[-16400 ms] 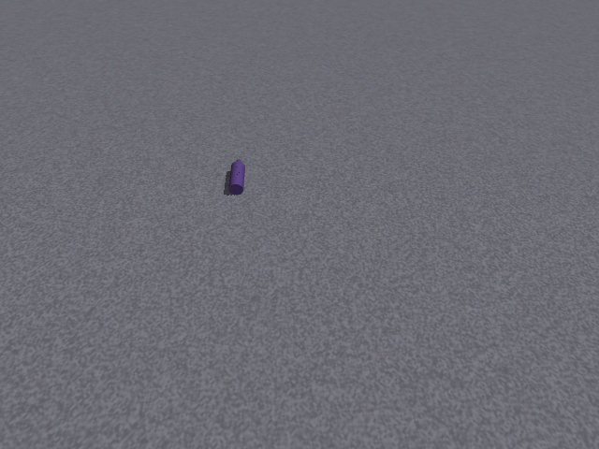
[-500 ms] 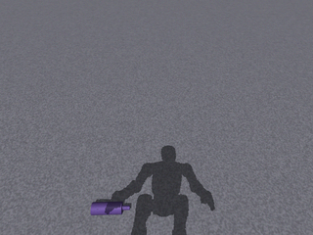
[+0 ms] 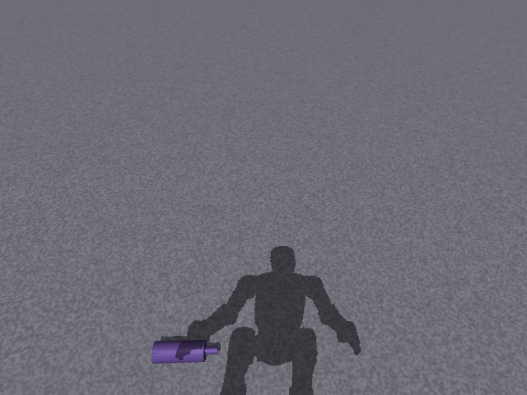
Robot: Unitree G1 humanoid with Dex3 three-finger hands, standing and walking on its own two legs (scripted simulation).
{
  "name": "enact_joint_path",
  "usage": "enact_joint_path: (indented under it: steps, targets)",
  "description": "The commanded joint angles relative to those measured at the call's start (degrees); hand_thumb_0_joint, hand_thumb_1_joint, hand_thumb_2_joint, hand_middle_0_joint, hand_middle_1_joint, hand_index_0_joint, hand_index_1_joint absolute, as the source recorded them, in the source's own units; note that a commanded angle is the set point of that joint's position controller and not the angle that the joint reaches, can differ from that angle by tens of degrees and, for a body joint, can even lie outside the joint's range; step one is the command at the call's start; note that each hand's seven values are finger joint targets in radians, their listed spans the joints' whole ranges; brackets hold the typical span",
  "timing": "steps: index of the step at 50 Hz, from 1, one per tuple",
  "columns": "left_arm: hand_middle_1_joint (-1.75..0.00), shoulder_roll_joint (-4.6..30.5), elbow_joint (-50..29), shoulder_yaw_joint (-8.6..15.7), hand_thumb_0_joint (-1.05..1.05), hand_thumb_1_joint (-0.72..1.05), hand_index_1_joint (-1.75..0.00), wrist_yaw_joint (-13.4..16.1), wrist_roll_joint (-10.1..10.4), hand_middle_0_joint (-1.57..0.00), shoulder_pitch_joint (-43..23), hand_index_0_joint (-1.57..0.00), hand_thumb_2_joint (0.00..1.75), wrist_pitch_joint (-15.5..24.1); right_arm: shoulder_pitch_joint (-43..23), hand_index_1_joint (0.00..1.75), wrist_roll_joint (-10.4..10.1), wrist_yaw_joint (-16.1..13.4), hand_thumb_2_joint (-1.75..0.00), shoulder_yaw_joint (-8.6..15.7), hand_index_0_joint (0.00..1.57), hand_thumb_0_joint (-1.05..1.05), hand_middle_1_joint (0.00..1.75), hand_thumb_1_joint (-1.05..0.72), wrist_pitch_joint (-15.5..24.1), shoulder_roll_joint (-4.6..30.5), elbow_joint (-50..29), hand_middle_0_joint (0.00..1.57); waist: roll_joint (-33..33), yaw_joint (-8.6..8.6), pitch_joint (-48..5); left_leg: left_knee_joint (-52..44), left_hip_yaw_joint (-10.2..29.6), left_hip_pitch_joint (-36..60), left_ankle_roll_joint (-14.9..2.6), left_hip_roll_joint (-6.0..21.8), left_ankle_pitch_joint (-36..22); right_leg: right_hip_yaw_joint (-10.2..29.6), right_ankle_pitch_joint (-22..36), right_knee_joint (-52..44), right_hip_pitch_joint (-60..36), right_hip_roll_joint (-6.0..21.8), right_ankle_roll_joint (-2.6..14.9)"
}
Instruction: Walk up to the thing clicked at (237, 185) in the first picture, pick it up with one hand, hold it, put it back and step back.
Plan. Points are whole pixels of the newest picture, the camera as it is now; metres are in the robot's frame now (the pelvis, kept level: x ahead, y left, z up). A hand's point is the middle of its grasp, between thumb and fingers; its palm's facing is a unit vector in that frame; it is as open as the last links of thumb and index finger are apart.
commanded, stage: rise first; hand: left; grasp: from above
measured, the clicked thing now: (186, 351) +0.41 +0.27 -0.75
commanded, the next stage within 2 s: none
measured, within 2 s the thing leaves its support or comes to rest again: neither
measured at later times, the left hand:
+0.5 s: hand out of the picture +0.13 +0.27 -0.20, palm faces -0.08 -0.91 -0.41, open 13.1 cm
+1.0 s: hand out of the picture +0.12 +0.28 -0.26, palm faces -0.21 -0.83 -0.51, open 14.3 cm
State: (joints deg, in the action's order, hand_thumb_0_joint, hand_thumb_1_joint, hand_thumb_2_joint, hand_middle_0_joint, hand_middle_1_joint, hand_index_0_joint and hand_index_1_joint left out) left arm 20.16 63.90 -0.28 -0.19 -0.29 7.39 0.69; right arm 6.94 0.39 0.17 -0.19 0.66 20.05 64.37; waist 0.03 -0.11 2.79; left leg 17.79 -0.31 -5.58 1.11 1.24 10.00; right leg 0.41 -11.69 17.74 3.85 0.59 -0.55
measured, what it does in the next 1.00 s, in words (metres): lowers itself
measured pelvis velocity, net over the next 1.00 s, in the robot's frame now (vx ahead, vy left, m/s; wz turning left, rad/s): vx -0.02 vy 0.01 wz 0.01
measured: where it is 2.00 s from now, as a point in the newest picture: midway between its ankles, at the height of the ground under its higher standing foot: outside the picture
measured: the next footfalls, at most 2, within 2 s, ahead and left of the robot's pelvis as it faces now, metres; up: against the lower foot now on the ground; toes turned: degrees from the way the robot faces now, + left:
none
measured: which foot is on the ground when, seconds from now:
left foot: down 0.00-1.00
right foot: down 0.00-1.00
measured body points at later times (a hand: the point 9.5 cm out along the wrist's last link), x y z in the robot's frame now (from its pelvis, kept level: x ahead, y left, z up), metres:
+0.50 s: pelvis -0.01 +0.01 -0.05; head +0.06 +0.02 +0.39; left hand +0.13 +0.31 -0.17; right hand +0.11 -0.25 -0.16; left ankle +0.00 +0.13 -0.75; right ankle -0.02 -0.12 -0.75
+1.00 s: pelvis -0.02 +0.01 -0.13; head +0.09 +0.03 +0.31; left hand +0.13 +0.32 -0.22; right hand +0.17 -0.23 -0.21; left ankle +0.00 +0.13 -0.75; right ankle -0.02 -0.12 -0.75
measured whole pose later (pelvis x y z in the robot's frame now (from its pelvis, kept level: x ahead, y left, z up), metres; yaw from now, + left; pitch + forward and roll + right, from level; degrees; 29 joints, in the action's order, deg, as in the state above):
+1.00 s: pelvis -0.02 +0.01 -0.13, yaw +0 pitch +21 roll -2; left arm 19.2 22.7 7.2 0.5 -17.7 15.9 -10.6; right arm 10.6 -0.4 -0.5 1.4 8.8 13.5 29.9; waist -0.6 1.2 -8.3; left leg 73.9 2.3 -62.5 0.3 1.3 32.9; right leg -1.0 -34.4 71.7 58.8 0.3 -1.3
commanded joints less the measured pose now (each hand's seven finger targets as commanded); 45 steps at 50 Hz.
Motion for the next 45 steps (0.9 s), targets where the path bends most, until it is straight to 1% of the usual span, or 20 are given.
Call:
enact_joint_path:
  steps: [1,2,3,4,5,6,8,9,10,11,13,15,18,19,23,28,29,33,37,45]
  targets:
    - [-0.46,2.1,-23.7,2.1,0.00,0.78,-0.46,1.8,2.6,-0.25,-21.7,-0.22,0.95,6.3,-1.5,0.30,-4.1,-1.7,-0.92,0.0,0.20,0.00,0.30,-1.00,3.8,2.8,-19.0,0.20,-2.5,6.93,-0.1,2.5,-2.4,-6.5,-1.75,-1.8,-1.4,-0.4,6.4,1.6,14.2,-0.2,0.97]
    - [-0.54,5.4,-18.8,3.4,0.00,0.70,-0.54,2.0,2.2,-0.21,-26.3,-0.18,0.96,5.6,1.2,0.30,-4.0,-2.3,-0.91,0.3,0.20,0.00,0.30,-0.95,3.7,4.3,-15.9,0.20,0.5,4.86,-2.4,3.3,-2.1,-5.9,-2.04,-1.7,-0.7,-0.9,4.8,1.7,11.3,0.0,0.59]
    - [-0.62,11.0,-8.4,7.3,0.00,0.62,-0.62,2.2,1.1,-0.19,-16.9,-0.16,0.97,3.3,2.7,0.30,-3.8,-2.7,-0.91,1.0,0.20,0.00,0.30,-0.94,3.1,6.1,-15.2,0.20,2.4,3.77,-1.5,4.4,-2.2,-8.0,-2.25,-2.1,1.2,-1.5,1.7,2.0,11.8,-0.4,0.74]
    - [-0.70,11.3,-6.1,8.3,0.00,0.54,-0.70,1.4,0.5,-0.17,-13.1,-0.16,0.95,2.5,3.3,0.30,-3.7,-2.5,-0.91,1.9,0.20,0.00,0.30,-0.93,2.6,6.0,-16.9,0.20,2.3,2.08,-1.4,6.2,-2.4,-10.0,-2.12,-1.8,0.8,-1.8,1.0,3.8,12.6,-0.6,1.03]
    - [-0.78,11.7,-6.9,8.1,0.00,0.46,-0.78,0.7,-0.9,-0.12,-16.1,-0.13,0.95,2.4,4.2,0.30,-3.1,-2.8,-0.91,2.7,0.20,0.00,0.30,-0.93,2.6,6.0,-17.9,0.20,2.9,2.24,-4.7,8.0,-2.2,-10.7,-2.31,-1.9,-0.3,-1.7,1.8,5.5,13.5,-0.5,1.21]
    - [-0.85,14.1,-8.3,9.5,0.00,0.38,-0.84,0.2,-2.2,-0.12,-17.9,-0.13,0.95,2.9,4.9,0.30,-3.0,-3.1,-0.90,3.4,0.20,0.00,0.30,-0.92,3.0,6.1,-18.8,0.20,1.5,1.78,-8.5,9.7,-2.0,-10.4,-2.22,-1.9,-1.5,-1.3,3.7,7.5,13.7,-0.4,1.15]
    - [-0.99,13.6,-3.2,10.8,0.00,0.22,-0.96,-1.5,-6.3,-0.08,-10.3,-0.11,0.94,1.7,6.9,0.30,-1.9,-2.6,-0.91,4.7,0.20,0.00,0.30,-0.93,3.4,5.9,-21.0,0.20,1.9,1.22,-12.8,14.4,-1.3,-14.0,-2.03,-2.2,-4.3,-1.6,6.3,12.2,15.1,-0.5,1.36]
    - [-1.02,13.5,-3.8,11.7,0.00,0.14,-0.99,-2.0,-7.8,-0.05,-7.1,-0.09,0.95,1.4,7.4,0.30,-1.6,-2.3,-0.90,5.3,0.20,0.00,0.30,-0.91,3.4,5.7,-22.0,0.20,0.3,-0.69,-15.6,16.2,-1.4,-15.0,-1.86,-2.6,-6.1,-1.5,7.5,14.3,14.8,-0.5,1.60]
    - [-1.07,13.4,-5.8,12.8,0.00,0.06,-1.03,-1.9,-8.3,-0.04,-5.1,-0.07,0.96,0.9,7.4,0.30,-1.6,-2.0,-0.90,5.6,0.20,0.00,0.30,-0.92,3.4,5.3,-23.7,0.20,-1.0,-1.63,-18.3,17.1,-1.4,-14.6,-1.60,-2.9,-7.3,-1.4,8.2,15.4,13.9,-0.6,1.66]
    - [-1.09,12.9,-9.2,12.7,0.00,-0.02,-1.05,-1.5,-8.8,-0.03,-5.6,-0.07,0.96,0.4,7.1,0.30,-1.7,-1.9,-0.90,5.6,0.20,0.00,0.30,-0.92,3.4,5.0,-25.4,0.20,-2.4,-1.93,-19.0,17.0,-1.3,-14.7,-1.36,-2.8,-7.7,-1.5,8.2,16.1,14.4,-0.8,1.77]
    - [-1.11,8.8,-11.0,10.5,0.00,-0.18,-1.07,-0.7,-9.4,-0.03,-4.4,-0.06,0.96,-2.0,6.0,0.30,-1.9,-1.6,-0.89,5.3,0.20,0.00,0.30,-0.90,3.2,4.3,-27.9,0.20,-3.6,-1.41,-16.0,17.4,-1.0,-16.6,-0.87,-2.6,-5.5,-2.0,4.8,16.6,18.2,-1.1,1.88]
    - [-1.09,9.8,-14.3,10.8,0.00,-0.31,-1.07,0.4,-10.0,-0.04,-7.6,-0.06,0.98,-4.1,4.5,0.30,-2.3,-1.4,-0.90,5.3,0.20,0.00,0.30,-0.91,3.4,4.5,-30.5,0.20,-1.8,-0.55,-13.6,18.4,-0.4,-19.8,-0.90,-1.9,-1.4,-2.7,0.4,17.5,21.3,-1.6,1.88]
    - [-1.09,8.4,-18.5,10.4,0.00,-0.48,-1.08,1.0,-10.1,-0.06,-5.2,-0.07,0.99,-6.5,4.6,0.30,-2.3,-1.2,-0.90,5.3,0.20,0.00,0.30,-0.90,4.1,3.8,-33.0,0.20,-1.1,0.10,-13.7,21.2,0.1,-22.7,-0.93,-1.3,1.9,-3.0,-3.4,20.7,25.4,-1.9,1.82]
    - [-1.08,7.5,-19.7,9.9,0.00,-0.54,-1.08,1.0,-10.3,-0.07,-5.0,-0.07,0.99,-6.9,5.4,0.30,-2.2,-1.2,-0.90,5.5,0.20,0.00,0.30,-0.90,4.6,3.8,-33.2,0.20,-0.4,1.10,-14.3,22.8,0.1,-23.3,-1.17,-1.2,1.8,-2.9,-2.9,22.0,26.7,-1.8,1.66]
    - [-1.06,9.0,-27.9,11.4,0.00,-0.57,-1.06,1.2,-11.6,-0.07,-5.4,-0.06,1.00,-6.4,6.4,0.30,-1.8,-1.4,-0.90,5.8,0.20,0.00,0.30,-0.89,6.2,3.2,-35.1,0.20,-1.3,1.22,-17.5,28.3,0.7,-26.8,-1.19,-0.8,2.4,-2.6,-3.6,27.8,31.5,-1.7,1.50]
    - [-1.05,9.7,-37.1,12.2,0.00,-0.60,-1.07,1.5,-14.1,-0.07,0.2,-0.06,1.01,-6.9,6.5,0.30,-1.4,-2.1,-0.90,5.8,0.20,0.00,0.30,-0.90,7.7,2.7,-36.9,0.20,-5.0,1.30,-21.7,33.1,1.0,-28.0,-0.98,-0.3,-0.6,-2.3,-1.6,33.3,35.9,-1.4,1.56]
    - [-1.06,9.0,-36.7,12.2,0.00,-0.59,-1.07,1.5,-14.6,-0.07,3.2,-0.06,1.02,-7.5,6.5,0.30,-1.3,-2.0,-0.90,5.9,0.20,0.00,0.30,-0.90,7.8,2.8,-37.1,0.20,-5.1,1.33,-21.9,33.3,1.6,-27.9,-0.87,0.0,-1.5,-2.5,-1.7,34.1,36.5,-1.5,1.58]
    - [-1.06,8.4,-42.2,11.6,0.00,-0.59,-1.06,1.7,-14.8,-0.07,5.4,-0.06,1.00,-9.2,6.3,0.30,-1.1,-2.1,-0.90,5.8,0.20,0.00,0.30,-0.91,8.4,2.5,-38.2,0.20,-4.9,1.57,-22.8,35.9,2.0,-30.1,-1.11,0.2,-2.3,-2.5,-1.4,36.1,38.4,-1.6,1.47]
    - [-1.06,7.4,-43.7,10.8,0.00,-0.58,-1.06,1.7,-15.8,-0.08,8.6,-0.08,0.97,-10.6,5.6,0.30,-1.1,-2.0,-0.91,5.7,0.20,0.00,0.30,-0.93,8.9,2.2,-39.5,0.20,-3.7,1.93,-22.8,38.5,2.5,-33.6,-1.36,0.2,-1.2,-2.6,-2.5,38.3,41.2,-1.6,1.61]
    - [-1.05,8.6,-47.9,12.1,0.00,-0.61,-1.06,1.8,-17.4,-0.10,12.3,-0.10,0.97,-10.5,4.2,0.30,-0.9,-1.4,-0.91,5.4,0.20,0.00,0.30,-0.96,10.3,1.9,-41.4,0.20,-4.6,1.13,-25.8,44.9,2.9,-39.6,-1.55,-0.1,-0.1,-3.0,-3.8,45.2,47.7,-1.8,1.69]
